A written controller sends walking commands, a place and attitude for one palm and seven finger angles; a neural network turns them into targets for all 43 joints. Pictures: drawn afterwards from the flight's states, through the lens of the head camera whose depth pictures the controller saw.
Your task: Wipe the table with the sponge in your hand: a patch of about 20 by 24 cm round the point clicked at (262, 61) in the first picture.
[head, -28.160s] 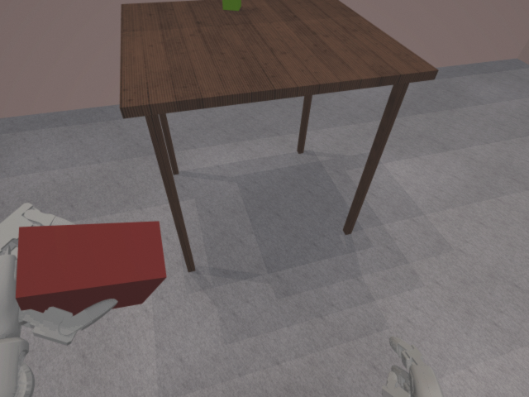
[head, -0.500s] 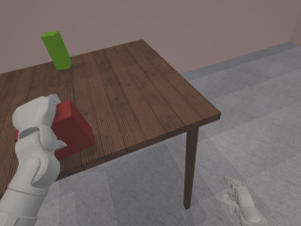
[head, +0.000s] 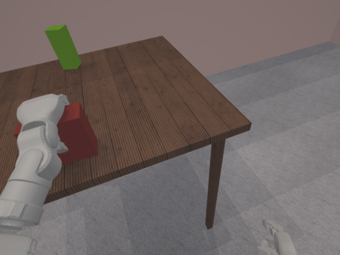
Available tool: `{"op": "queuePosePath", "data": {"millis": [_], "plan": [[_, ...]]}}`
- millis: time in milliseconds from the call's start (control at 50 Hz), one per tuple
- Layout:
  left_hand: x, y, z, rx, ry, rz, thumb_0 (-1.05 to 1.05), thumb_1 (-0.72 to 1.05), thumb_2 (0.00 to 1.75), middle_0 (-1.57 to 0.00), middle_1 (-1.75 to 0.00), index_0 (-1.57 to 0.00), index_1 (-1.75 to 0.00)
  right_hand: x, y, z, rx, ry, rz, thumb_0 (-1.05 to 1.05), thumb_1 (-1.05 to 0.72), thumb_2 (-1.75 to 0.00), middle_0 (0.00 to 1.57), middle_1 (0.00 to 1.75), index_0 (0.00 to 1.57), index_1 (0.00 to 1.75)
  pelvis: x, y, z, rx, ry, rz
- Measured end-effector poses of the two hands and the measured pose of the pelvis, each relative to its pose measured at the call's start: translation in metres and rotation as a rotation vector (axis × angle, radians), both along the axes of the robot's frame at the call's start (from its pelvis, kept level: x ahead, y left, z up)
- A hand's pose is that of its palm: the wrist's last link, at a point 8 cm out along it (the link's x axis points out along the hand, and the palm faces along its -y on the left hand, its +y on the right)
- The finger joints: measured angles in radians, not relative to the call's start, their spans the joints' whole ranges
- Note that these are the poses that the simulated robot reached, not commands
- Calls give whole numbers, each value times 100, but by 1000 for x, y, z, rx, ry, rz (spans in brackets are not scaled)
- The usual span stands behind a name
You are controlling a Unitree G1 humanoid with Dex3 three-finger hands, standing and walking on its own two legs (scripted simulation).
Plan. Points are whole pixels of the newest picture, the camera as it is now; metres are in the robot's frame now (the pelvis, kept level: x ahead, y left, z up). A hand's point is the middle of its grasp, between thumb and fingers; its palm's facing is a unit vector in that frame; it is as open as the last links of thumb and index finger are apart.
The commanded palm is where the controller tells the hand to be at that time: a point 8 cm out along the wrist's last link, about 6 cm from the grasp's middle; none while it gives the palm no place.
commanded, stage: wipe forward along the middle lane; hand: left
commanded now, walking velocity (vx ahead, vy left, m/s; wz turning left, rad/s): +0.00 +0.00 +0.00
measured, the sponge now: (65, 142) +0.33 +0.31 +0.11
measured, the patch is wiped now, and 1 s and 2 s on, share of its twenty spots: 1.00 1.00 1.00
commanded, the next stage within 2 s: slide back across to the first lane in 1.10 s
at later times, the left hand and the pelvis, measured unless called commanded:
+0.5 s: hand (53, 117) +0.37 +0.34 +0.17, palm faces +0.00 -0.02 -1.00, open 10.4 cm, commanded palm +0.35 +0.35 +0.19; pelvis +0.00 +0.01 +0.00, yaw +0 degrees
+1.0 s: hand (53, 104) +0.42 +0.37 +0.17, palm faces -0.05 -0.01 -1.00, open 10.4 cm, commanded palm +0.40 +0.37 +0.20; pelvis +0.01 +0.03 +0.00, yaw -1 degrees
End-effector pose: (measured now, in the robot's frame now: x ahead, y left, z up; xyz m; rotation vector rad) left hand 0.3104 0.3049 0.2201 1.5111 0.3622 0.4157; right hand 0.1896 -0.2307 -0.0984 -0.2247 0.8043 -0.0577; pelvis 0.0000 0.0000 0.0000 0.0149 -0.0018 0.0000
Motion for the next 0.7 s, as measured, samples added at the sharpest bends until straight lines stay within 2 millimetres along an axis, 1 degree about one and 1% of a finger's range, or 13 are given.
{"op": "queuePosePath", "data": {"millis": [180, 500, 600, 700], "plan": [[15, 9, 0, -2, 19, -1, -1, -54, 104, -68, -132, -72, -131, -18, -8, -4, -16, 43, -47, 1, -90, -90, 20, 30, 20, 30, 0, 5, 0, -4, 13, -4], [37, 25, 0, -1, 39, -18, 0, -55, 104, -69, -131, -73, -131, -39, -4, -8, -31, 100, -77, 1, -90, -90, 21, 30, 20, 30, -2, 15, 1, -13, 37, -2], [48, 32, 1, 5, 60, -13, 0, -55, 104, -69, -131, -73, -131, -50, -4, -10, -41, 131, -94, 1, -90, -90, 21, 30, 20, 30, -3, 17, 1, -16, 50, -2], [63, 41, 2, -1, 89, -9, 0, -55, 104, -69, -131, -73, -131, -65, -7, -12, -53, 169, -124, 1, -90, -90, 21, 30, 20, 30, -3, 20, 2, -20, 64, -3]]}}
